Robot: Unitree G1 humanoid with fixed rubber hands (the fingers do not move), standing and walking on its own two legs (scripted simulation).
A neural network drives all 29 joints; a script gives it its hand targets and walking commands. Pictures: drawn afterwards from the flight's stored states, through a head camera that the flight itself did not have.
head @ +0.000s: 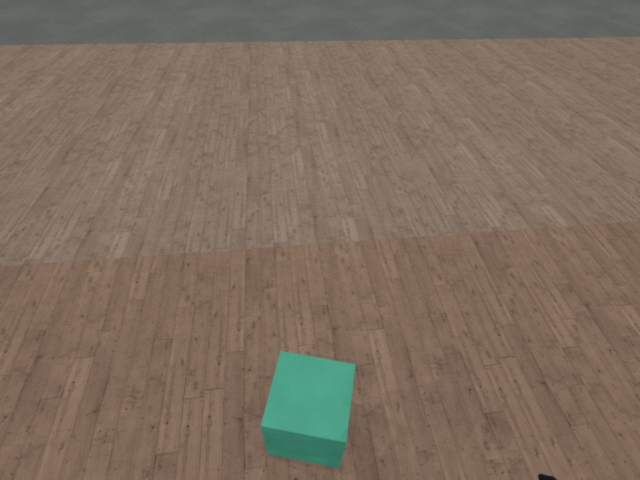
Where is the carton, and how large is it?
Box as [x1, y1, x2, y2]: [261, 351, 355, 467]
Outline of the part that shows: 280,351 261,423 261,429 267,453 339,467 346,440 355,364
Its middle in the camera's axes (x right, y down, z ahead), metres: -0.03 +0.48 +1.10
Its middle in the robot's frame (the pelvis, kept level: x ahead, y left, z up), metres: +0.45 +0.01 -0.66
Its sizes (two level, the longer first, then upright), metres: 0.210 0.200 0.250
